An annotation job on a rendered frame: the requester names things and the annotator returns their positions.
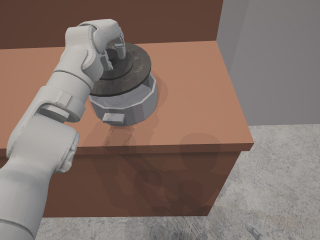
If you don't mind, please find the knob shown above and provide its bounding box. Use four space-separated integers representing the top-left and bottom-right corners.
105 48 119 66

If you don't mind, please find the left robot hand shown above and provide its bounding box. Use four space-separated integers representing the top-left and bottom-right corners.
81 19 126 71

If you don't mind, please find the table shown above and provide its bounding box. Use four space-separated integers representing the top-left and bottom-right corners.
0 0 254 218

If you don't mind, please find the pot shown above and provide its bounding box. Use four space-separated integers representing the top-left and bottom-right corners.
89 72 158 127

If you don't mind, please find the left robot forearm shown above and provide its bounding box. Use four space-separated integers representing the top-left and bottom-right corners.
6 22 107 159

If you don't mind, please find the lid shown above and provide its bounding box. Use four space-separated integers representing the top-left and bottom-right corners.
89 42 152 97

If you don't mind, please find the robot left upper arm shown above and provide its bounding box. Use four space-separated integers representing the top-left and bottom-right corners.
0 113 80 240

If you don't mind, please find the right robot hand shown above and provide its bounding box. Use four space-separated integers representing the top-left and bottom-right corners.
245 222 273 240

